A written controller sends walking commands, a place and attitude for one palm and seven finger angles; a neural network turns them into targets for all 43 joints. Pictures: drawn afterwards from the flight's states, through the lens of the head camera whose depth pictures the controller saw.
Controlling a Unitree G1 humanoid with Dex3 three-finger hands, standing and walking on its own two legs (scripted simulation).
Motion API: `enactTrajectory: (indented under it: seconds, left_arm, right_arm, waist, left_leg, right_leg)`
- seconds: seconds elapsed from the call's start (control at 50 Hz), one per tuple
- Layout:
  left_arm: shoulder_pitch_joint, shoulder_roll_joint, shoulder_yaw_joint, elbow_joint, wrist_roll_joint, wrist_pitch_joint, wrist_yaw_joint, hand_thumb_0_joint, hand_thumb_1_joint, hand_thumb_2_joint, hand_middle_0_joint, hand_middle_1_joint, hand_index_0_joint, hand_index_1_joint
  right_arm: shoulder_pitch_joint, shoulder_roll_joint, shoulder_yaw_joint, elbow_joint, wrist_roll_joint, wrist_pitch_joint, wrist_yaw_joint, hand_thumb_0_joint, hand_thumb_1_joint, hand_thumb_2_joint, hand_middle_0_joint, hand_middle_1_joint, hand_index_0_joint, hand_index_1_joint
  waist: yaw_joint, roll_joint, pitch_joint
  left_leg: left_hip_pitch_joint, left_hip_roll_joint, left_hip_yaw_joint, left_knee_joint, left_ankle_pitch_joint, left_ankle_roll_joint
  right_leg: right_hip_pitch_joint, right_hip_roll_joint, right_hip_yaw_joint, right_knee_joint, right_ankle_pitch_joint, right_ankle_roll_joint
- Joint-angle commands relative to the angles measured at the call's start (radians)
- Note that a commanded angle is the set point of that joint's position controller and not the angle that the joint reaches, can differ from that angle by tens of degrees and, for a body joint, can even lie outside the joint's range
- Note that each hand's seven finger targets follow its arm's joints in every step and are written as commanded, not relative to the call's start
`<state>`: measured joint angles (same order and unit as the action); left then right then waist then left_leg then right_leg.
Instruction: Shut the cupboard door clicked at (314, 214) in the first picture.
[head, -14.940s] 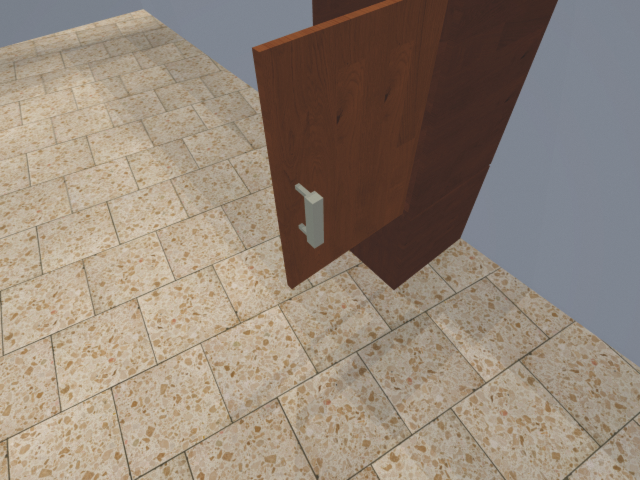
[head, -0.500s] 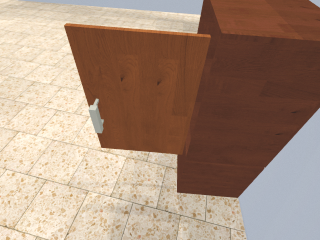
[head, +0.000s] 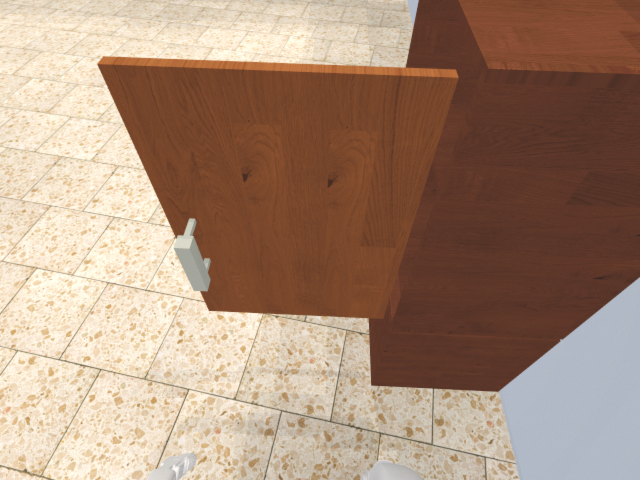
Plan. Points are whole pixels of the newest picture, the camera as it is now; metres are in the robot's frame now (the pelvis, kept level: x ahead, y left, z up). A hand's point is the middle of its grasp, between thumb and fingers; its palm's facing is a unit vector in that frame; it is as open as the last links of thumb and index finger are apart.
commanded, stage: come to a stop and stand still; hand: left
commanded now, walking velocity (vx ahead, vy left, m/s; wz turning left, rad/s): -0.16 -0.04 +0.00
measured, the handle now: (196, 255) +0.47 +0.23 -0.08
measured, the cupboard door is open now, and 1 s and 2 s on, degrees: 90 90 90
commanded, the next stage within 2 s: look again from close up in 1.00 s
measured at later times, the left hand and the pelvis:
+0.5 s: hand out of the picture +0.00 +0.24 -0.18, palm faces +0.03 -0.97 -0.24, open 7.4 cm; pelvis -0.01 +0.05 -0.01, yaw +0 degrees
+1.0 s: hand out of the picture -0.03 +0.24 -0.17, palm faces +0.06 -0.97 -0.22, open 7.4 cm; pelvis -0.02 +0.06 -0.01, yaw +2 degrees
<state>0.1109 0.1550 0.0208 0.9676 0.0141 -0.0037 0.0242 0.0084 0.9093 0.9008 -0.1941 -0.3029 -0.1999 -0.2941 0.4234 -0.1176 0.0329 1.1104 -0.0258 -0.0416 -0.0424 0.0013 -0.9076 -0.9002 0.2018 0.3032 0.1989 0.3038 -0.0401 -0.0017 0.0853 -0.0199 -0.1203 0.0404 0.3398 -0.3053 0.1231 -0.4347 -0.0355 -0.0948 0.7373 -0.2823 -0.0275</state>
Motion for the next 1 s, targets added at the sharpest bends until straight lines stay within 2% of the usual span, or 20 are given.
enactTrajectory:
  seconds: [0.0,0.02,0.04,0.06,0.08,0.12,0.22,0.26,0.28,0.3,0.32,0.34,0.36,0.4,0.44,0.48,0.64,0.76,0.92,0.98]
  left_arm:
    - [0.228,0.114,0.027,0.011,0.001,-0.019,0.023,0.000,0.900,0.900,-0.200,-0.300,-0.200,-0.300]
    - [0.275,0.157,0.037,0.022,0.003,-0.022,0.031,0.000,0.900,0.900,-0.200,-0.300,-0.200,-0.300]
    - [0.289,0.192,0.040,0.024,0.002,-0.021,0.033,0.000,0.900,0.900,-0.200,-0.300,-0.200,-0.300]
    - [0.274,0.199,0.038,0.018,0.002,-0.022,0.031,0.000,0.900,0.900,-0.200,-0.300,-0.200,-0.300]
    - [0.193,0.167,0.031,-0.003,0.003,-0.022,0.034,0.000,0.900,0.900,-0.200,-0.300,-0.200,-0.300]
    - [0.081,0.139,0.024,-0.047,0.008,-0.014,0.030,0.000,0.900,0.900,-0.200,-0.300,-0.200,-0.300]
    - [0.092,0.179,0.046,-0.061,0.016,0.003,0.016,0.000,0.900,0.900,-0.200,-0.300,-0.200,-0.300]
    - [0.093,0.175,0.047,-0.062,0.010,0.014,0.011,0.000,0.900,0.900,-0.200,-0.300,-0.200,-0.300]
    - [0.095,0.152,0.045,-0.068,0.007,0.020,0.007,0.000,0.900,0.900,-0.200,-0.300,-0.200,-0.300]
    - [0.106,0.120,0.037,-0.074,0.002,0.026,0.003,0.000,0.900,0.900,-0.200,-0.300,-0.200,-0.300]
    - [0.226,0.152,0.023,-0.011,-0.009,0.003,0.042,0.000,0.900,0.900,-0.200,-0.300,-0.200,-0.300]
    - [0.242,0.163,0.025,-0.016,-0.004,-0.007,0.041,0.000,0.900,0.900,-0.200,-0.300,-0.200,-0.300]
    - [0.194,0.186,0.022,-0.028,0.006,0.002,0.032,0.000,0.900,0.900,-0.200,-0.300,-0.200,-0.300]
    - [0.142,0.171,0.018,-0.043,0.013,0.020,0.021,0.000,0.900,0.900,-0.200,-0.300,-0.200,-0.300]
    - [0.168,0.146,0.014,-0.040,0.022,0.033,0.012,0.000,0.900,0.900,-0.200,-0.300,-0.200,-0.300]
    - [0.239,0.110,0.008,-0.018,0.023,0.029,0.009,0.000,0.900,0.900,-0.200,-0.300,-0.200,-0.300]
    - [0.320,0.121,0.013,-0.011,0.021,0.016,0.003,0.000,0.900,0.900,-0.200,-0.300,-0.200,-0.300]
    - [0.260,0.164,0.018,-0.024,0.014,-0.007,0.003,0.000,0.900,0.900,-0.200,-0.300,-0.200,-0.300]
    - [0.264,0.153,0.019,0.009,0.012,-0.020,0.002,0.000,0.900,0.900,-0.200,-0.300,-0.200,-0.300]
    - [0.259,0.157,0.016,0.020,0.012,-0.023,0.002,0.000,0.900,0.900,-0.200,-0.300,-0.200,-0.300]
  right_arm:
    - [0.016,-0.163,-0.054,-0.049,0.030,-0.012,-0.011,0.000,-0.900,-0.900,0.200,0.300,0.200,0.300]
    - [0.028,-0.148,-0.061,-0.056,0.035,-0.008,-0.009,0.000,-0.900,-0.900,0.200,0.300,0.200,0.300]
    - [0.049,-0.116,-0.064,-0.061,0.034,0.003,-0.005,0.000,-0.900,-0.900,0.200,0.300,0.200,0.300]
    - [0.057,-0.091,-0.068,-0.067,0.036,0.018,-0.011,0.000,-0.900,-0.900,0.200,0.300,0.200,0.300]
    - [0.021,-0.060,-0.066,-0.061,0.030,0.036,-0.009,0.000,-0.900,-0.900,0.200,0.300,0.200,0.300]
    - [0.007,-0.043,-0.066,-0.061,0.025,0.058,0.007,0.000,-0.900,-0.900,0.200,0.300,0.200,0.300]
    - [0.007,-0.042,-0.070,-0.070,0.015,0.060,0.025,0.000,-0.900,-0.900,0.200,0.300,0.200,0.300]
    - [0.033,-0.037,-0.069,-0.062,0.016,0.050,0.025,0.000,-0.900,-0.900,0.200,0.300,0.200,0.300]
    - [0.040,-0.053,-0.069,-0.065,0.015,0.046,0.023,0.000,-0.900,-0.900,0.200,0.300,0.200,0.300]
    - [0.021,-0.089,-0.075,-0.081,0.010,0.040,0.021,0.000,-0.900,-0.900,0.200,0.300,0.200,0.300]
    - [-0.147,-0.194,-0.100,-0.168,0.015,0.044,0.018,0.000,-0.900,-0.900,0.200,0.300,0.200,0.300]
    - [-0.193,-0.172,-0.082,-0.227,0.014,0.035,0.017,0.000,-0.900,-0.900,0.200,0.300,0.200,0.300]
    - [-0.160,-0.103,-0.077,-0.234,0.011,0.027,0.021,0.000,-0.900,-0.900,0.200,0.300,0.200,0.300]
    - [-0.144,-0.151,-0.082,-0.238,0.007,0.037,0.026,0.000,-0.900,-0.900,0.200,0.300,0.200,0.300]
    - [-0.178,-0.190,-0.091,-0.263,0.001,0.041,0.031,0.000,-0.900,-0.900,0.200,0.300,0.200,0.300]
    - [-0.197,-0.216,-0.094,-0.277,0.002,0.041,0.032,0.000,-0.900,-0.900,0.200,0.300,0.200,0.300]
    - [-0.208,-0.216,-0.093,-0.261,0.004,0.047,0.036,0.000,-0.900,-0.900,0.200,0.300,0.200,0.300]
    - [-0.134,-0.208,-0.092,-0.220,0.007,0.046,0.034,0.000,-0.900,-0.900,0.200,0.300,0.200,0.300]
    - [-0.172,-0.240,-0.091,-0.185,0.009,0.008,0.027,0.000,-0.900,-0.900,0.200,0.300,0.200,0.300]
    - [-0.172,-0.235,-0.086,-0.169,0.010,0.005,0.027,0.000,-0.900,-0.900,0.200,0.300,0.200,0.300]
  waist:
    - [0.126,0.004,-0.102]
    - [0.130,-0.072,-0.148]
    - [0.116,-0.130,-0.167]
    - [0.087,-0.111,-0.181]
    - [0.063,-0.106,-0.130]
    - [0.020,-0.133,-0.073]
    - [0.020,-0.116,-0.097]
    - [0.004,-0.094,-0.079]
    - [0.003,-0.052,-0.063]
    - [0.015,0.084,-0.043]
    - [0.060,0.253,-0.186]
    - [0.076,0.165,-0.179]
    - [0.044,0.185,-0.183]
    - [0.025,0.158,-0.045]
    - [0.047,0.152,0.081]
    - [0.070,0.018,0.097]
    - [0.069,0.049,0.016]
    - [0.008,-0.091,0.006]
    - [0.042,0.038,-0.018]
    - [0.047,0.022,-0.001]
  left_leg:
    - [-0.098,0.251,-0.126,0.215,1.016,-0.105]
    - [-0.230,0.188,-0.115,0.352,0.754,-0.140]
    - [-0.377,0.074,-0.060,0.530,0.063,-0.154]
    - [-0.353,0.074,-0.080,0.648,-0.330,-0.133]
    - [-0.332,0.113,-0.110,0.683,-0.346,-0.122]
    - [-0.293,0.137,-0.077,0.648,-0.255,-0.126]
    - [-0.214,0.125,0.018,0.404,-0.086,-0.139]
    - [-0.105,0.109,0.043,0.208,0.037,-0.140]
    - [-0.096,0.132,0.010,0.124,0.048,-0.134]
    - [-0.158,0.214,-0.104,0.029,0.005,-0.104]
    - [-0.234,0.256,0.009,0.199,0.062,-0.132]
    - [-0.314,0.213,-0.016,0.213,0.069,-0.132]
    - [-0.277,0.167,-0.036,0.163,0.028,-0.136]
    - [-0.345,0.220,-0.121,0.056,-0.131,-0.108]
    - [-0.515,0.267,-0.199,-0.096,-0.344,-0.070]
    - [-0.584,0.281,-0.213,-0.118,-0.383,-0.047]
    - [-0.469,0.236,-0.187,-0.078,-0.360,-0.044]
    - [-0.263,0.149,-0.137,0.067,-0.221,-0.070]
    - [-0.322,0.221,-0.219,-0.075,-0.234,-0.056]
    - [-0.336,0.210,-0.208,-0.078,-0.219,-0.060]
  right_leg:
    - [0.346,0.000,0.046,-0.265,0.340,-0.028]
    - [0.476,-0.122,0.200,-0.216,0.656,-0.104]
    - [0.545,-0.320,0.382,-0.212,1.035,-0.225]
    - [0.438,-0.440,0.402,-0.281,1.049,-0.318]
    - [0.304,-0.407,0.385,-0.332,0.860,-0.319]
    - [0.130,-0.307,0.274,-0.398,0.557,-0.248]
    - [0.055,-0.221,0.248,-0.422,0.119,-0.164]
    - [-0.024,-0.164,0.212,-0.375,-0.035,-0.102]
    - [-0.034,-0.124,0.181,-0.324,-0.088,-0.068]
    - [-0.028,-0.063,0.137,-0.253,-0.125,-0.029]
    - [0.206,-0.085,0.115,-0.200,0.092,-0.022]
    - [0.266,-0.121,0.142,-0.216,0.294,-0.032]
    - [0.215,-0.156,0.215,-0.214,0.199,-0.059]
    - [0.105,-0.062,0.138,-0.244,-0.162,-0.021]
    - [0.139,0.005,0.056,-0.150,-0.089,0.008]
    - [0.194,0.017,0.053,-0.103,-0.037,0.013]
    - [0.169,0.023,0.135,-0.151,-0.060,0.002]
    - [-0.048,-0.033,0.323,-0.362,-0.290,-0.035]
    - [0.110,0.015,0.263,-0.262,-0.040,-0.025]
    - [0.131,0.004,0.281,-0.282,-0.036,-0.030]
